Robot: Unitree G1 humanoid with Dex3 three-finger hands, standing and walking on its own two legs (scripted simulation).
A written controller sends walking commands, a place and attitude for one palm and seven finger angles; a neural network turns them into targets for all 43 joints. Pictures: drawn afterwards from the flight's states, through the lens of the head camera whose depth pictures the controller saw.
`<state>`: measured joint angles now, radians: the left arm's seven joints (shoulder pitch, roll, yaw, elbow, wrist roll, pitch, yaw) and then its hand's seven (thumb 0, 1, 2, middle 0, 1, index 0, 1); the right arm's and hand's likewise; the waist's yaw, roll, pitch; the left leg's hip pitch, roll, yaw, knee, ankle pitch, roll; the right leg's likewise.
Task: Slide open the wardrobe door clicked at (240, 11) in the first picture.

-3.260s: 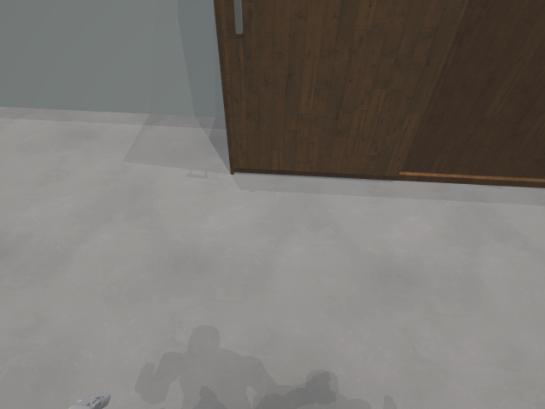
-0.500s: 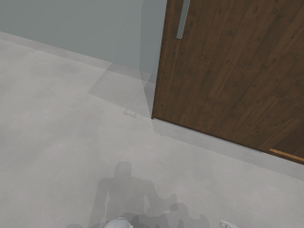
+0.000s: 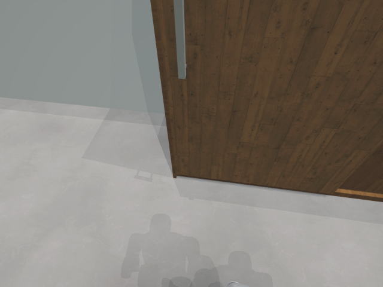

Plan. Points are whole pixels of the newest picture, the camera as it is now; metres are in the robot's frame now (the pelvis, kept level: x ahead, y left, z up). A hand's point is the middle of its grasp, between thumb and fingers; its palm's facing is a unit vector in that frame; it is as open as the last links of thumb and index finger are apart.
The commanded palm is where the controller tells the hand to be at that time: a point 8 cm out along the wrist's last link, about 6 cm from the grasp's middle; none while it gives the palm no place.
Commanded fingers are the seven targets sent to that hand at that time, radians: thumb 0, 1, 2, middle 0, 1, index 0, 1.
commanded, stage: turn to face it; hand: left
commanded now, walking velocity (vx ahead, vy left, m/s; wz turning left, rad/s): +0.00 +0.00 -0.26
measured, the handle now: (181, 27) +0.79 +0.05 +0.17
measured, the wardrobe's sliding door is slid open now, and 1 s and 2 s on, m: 0.00 0.00 0.00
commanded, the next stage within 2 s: take the last steps up to it in 0.22 s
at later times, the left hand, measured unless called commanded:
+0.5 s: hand out of the picture +0.09 +0.19 -0.17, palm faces -0.01 -0.99 -0.16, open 7.3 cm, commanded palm none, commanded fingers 0.00 0.90 0.90 -0.20 -0.30 -0.20 -0.30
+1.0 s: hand (146, 256) +0.22 +0.13 -0.15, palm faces -0.06 -0.97 -0.23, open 7.2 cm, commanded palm none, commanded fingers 0.00 0.90 0.90 -0.20 -0.30 -0.20 -0.30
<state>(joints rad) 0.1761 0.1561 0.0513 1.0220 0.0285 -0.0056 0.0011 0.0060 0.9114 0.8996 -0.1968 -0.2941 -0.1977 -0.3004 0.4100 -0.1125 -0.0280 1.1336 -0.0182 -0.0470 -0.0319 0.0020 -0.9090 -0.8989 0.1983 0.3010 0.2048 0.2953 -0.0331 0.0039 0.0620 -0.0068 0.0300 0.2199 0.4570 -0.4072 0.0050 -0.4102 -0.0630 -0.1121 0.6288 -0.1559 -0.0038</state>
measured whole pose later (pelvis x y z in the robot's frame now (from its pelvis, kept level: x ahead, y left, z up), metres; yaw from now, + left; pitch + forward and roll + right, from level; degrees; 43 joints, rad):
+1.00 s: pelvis +0.15 -0.05 +0.01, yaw -8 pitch +0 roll +0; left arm 0.24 0.14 0.06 1.04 0.02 -0.07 0.02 0.00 0.94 0.90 -0.20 -0.29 -0.20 -0.30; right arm 0.40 -0.15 -0.05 1.15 -0.02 0.00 -0.01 0.01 -0.91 -0.90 0.20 0.30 0.20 0.29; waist -0.01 0.04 0.03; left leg -0.39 0.10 0.07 1.07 -0.39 0.00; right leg -0.22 -0.04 -0.16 0.51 -0.28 -0.03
